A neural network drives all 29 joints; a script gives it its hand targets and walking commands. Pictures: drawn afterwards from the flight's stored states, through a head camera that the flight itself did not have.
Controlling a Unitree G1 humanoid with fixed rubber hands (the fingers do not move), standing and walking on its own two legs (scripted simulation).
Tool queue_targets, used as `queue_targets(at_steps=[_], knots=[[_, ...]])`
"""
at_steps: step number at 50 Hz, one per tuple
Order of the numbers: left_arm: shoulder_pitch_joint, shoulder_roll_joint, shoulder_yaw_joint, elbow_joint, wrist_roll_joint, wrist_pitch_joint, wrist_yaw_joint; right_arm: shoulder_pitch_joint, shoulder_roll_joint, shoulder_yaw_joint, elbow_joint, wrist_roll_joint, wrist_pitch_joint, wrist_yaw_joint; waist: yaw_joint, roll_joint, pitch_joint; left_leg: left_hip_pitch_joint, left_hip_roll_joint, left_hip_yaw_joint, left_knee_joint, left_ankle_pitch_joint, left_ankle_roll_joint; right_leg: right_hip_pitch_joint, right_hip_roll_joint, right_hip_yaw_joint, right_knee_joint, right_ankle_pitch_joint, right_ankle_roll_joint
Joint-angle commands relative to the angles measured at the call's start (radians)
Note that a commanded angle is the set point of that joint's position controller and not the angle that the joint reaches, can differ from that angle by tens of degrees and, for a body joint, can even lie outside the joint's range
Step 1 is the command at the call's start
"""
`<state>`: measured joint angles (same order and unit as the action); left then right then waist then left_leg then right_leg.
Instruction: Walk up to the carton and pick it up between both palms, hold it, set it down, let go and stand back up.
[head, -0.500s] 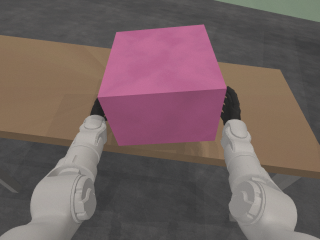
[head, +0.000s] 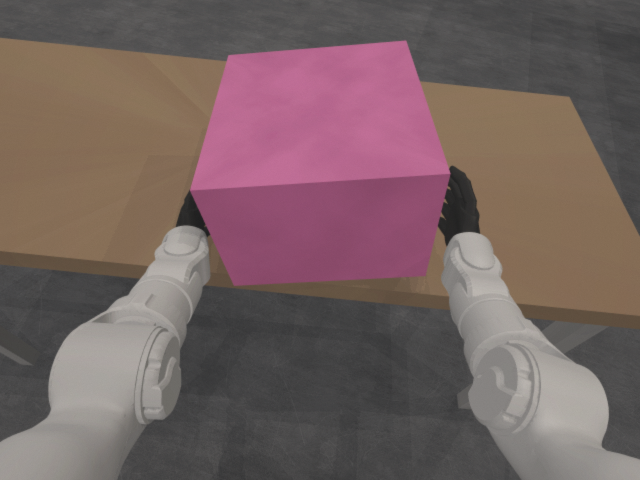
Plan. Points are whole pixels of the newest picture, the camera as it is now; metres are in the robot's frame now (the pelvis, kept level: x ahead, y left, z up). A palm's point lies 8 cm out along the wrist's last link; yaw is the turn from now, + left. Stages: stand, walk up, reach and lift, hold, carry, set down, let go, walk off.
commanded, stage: set down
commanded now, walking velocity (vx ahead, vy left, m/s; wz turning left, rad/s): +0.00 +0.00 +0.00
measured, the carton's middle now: (322, 160) +0.54 -0.02 +0.08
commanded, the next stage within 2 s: none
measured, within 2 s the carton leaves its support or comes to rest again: rests again in 0.36 s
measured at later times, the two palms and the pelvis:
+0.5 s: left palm (187, 196) +0.48 +0.15 +0.08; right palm (478, 227) +0.44 -0.22 +0.07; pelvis -0.02 +0.01 -0.02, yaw -1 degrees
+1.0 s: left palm (103, 140) +0.48 +0.22 +0.17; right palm (554, 158) +0.45 -0.27 +0.18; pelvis -0.03 -0.01 -0.01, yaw +1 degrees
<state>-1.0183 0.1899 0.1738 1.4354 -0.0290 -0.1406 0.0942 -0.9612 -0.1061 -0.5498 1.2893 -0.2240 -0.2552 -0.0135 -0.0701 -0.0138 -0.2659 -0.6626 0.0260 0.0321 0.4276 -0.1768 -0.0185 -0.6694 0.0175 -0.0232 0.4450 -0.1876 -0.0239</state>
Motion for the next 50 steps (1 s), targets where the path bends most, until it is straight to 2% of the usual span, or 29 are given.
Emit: queue_targets(at_steps=[1, 9, 13, 15, 16, 17, 19, 24, 26, 30, 34, 36, 44, 50], knots=[[-0.950, -0.557, -0.134, -0.287, -0.005, -0.159, -0.174, -0.722, 0.515, 0.243, -0.017, -0.055, -0.052, 0.194, -0.003, 0.056, -0.858, 0.286, -0.012, 0.060, 0.078, 0.386, -0.019, 0.505, -0.027, -0.039, 0.120, 0.742, 0.064], [-0.932, -0.477, -0.178, -0.206, -0.057, -0.213, -0.181, -0.731, 0.422, 0.278, 0.015, -0.022, -0.084, 0.192, -0.002, 0.069, -0.906, 0.237, -0.018, 0.058, 0.145, 0.425, -0.029, 0.463, -0.016, -0.024, 0.166, 0.766, 0.066], [-0.902, -0.299, -0.171, -0.163, -0.085, -0.243, -0.154, -0.715, 0.224, 0.268, 0.007, 0.012, -0.112, 0.159, -0.005, 0.061, -0.939, 0.186, -0.023, 0.062, 0.156, 0.438, -0.039, 0.456, -0.008, -0.013, 0.179, 0.788, 0.073], [-0.861, -0.075, -0.145, -0.181, -0.113, -0.255, -0.106, -0.676, -0.031, 0.250, -0.023, 0.073, -0.128, 0.113, -0.007, 0.051, -0.994, 0.166, -0.030, 0.061, 0.160, 0.470, -0.046, 0.464, -0.005, -0.003, 0.184, 0.821, 0.079], [-0.825, 0.084, -0.140, -0.205, -0.143, -0.261, -0.067, -0.648, -0.216, 0.254, -0.068, 0.135, -0.131, 0.076, -0.007, 0.046, -1.053, 0.153, -0.036, 0.057, 0.165, 0.495, -0.048, 0.474, -0.001, 0.005, 0.187, 0.846, 0.082], [-0.813, 0.173, -0.180, -0.230, -0.189, -0.253, -0.026, -0.659, -0.308, 0.291, -0.141, 0.216, -0.117, 0.044, -0.008, 0.055, -1.140, 0.138, -0.040, 0.046, 0.184, 0.514, -0.049, 0.478, 0.010, 0.015, 0.195, 0.866, 0.075], [-0.796, 0.214, -0.226, -0.236, -0.241, -0.180, 0.012, -0.673, -0.369, 0.342, -0.195, 0.296, -0.059, 0.031, -0.015, 0.034, -1.179, 0.155, -0.043, 0.027, 0.202, 0.456, -0.034, 0.446, 0.018, 0.008, 0.200, 0.818, 0.072], [-0.873, 0.266, -0.292, -0.234, -0.324, -0.020, 0.028, -0.756, -0.484, 0.382, -0.264, 0.410, 0.079, 0.037, -0.009, -0.006, -1.105, 0.265, -0.038, -0.007, 0.232, 0.405, -0.027, 0.323, 0.031, -0.023, 0.184, 0.694, 0.081], [-0.909, 0.294, -0.312, -0.223, -0.350, 0.025, 0.028, -0.797, -0.500, 0.401, -0.249, 0.444, 0.124, 0.032, -0.009, -0.012, -1.054, 0.290, -0.035, -0.020, 0.233, 0.376, -0.021, 0.286, 0.032, -0.032, 0.174, 0.661, 0.086], [-0.964, 0.341, -0.379, -0.129, -0.409, 0.082, 0.019, -0.857, -0.508, 0.447, -0.134, 0.503, 0.204, 0.038, -0.007, -0.001, -0.909, 0.328, -0.019, -0.043, 0.210, 0.301, -0.011, 0.193, 0.031, -0.058, 0.144, 0.545, 0.084], [-0.967, 0.371, -0.440, -0.017, -0.439, 0.095, -0.009, -0.850, -0.524, 0.496, 0.012, 0.549, 0.246, 0.058, -0.004, 0.031, -0.761, 0.360, -0.006, -0.054, 0.177, 0.267, -0.012, 0.121, 0.029, -0.073, 0.100, 0.454, 0.067], [-0.967, 0.382, -0.466, 0.010, -0.449, 0.089, -0.026, -0.841, -0.539, 0.510, 0.049, 0.568, 0.250, 0.069, -0.006, 0.052, -0.726, 0.363, -0.005, -0.052, 0.159, 0.257, -0.016, 0.110, 0.025, -0.075, 0.082, 0.428, 0.057], [-1.053, 0.391, -0.544, -0.081, -0.522, 0.087, -0.062, -0.900, -0.593, 0.504, 0.008, 0.616, 0.237, 0.092, -0.031, 0.139, -0.837, 0.421, -0.015, -0.040, 0.178, 0.313, -0.041, 0.099, 0.021, -0.088, 0.084, 0.488, 0.057], [-1.016, 0.405, -0.532, -0.151, -0.518, 0.098, -0.085, -0.895, -0.604, 0.516, -0.041, 0.646, 0.221, 0.073, -0.039, 0.146, -0.891, 0.401, -0.028, -0.034, 0.206, 0.363, -0.042, 0.166, 0.014, -0.079, 0.108, 0.589, 0.073]])
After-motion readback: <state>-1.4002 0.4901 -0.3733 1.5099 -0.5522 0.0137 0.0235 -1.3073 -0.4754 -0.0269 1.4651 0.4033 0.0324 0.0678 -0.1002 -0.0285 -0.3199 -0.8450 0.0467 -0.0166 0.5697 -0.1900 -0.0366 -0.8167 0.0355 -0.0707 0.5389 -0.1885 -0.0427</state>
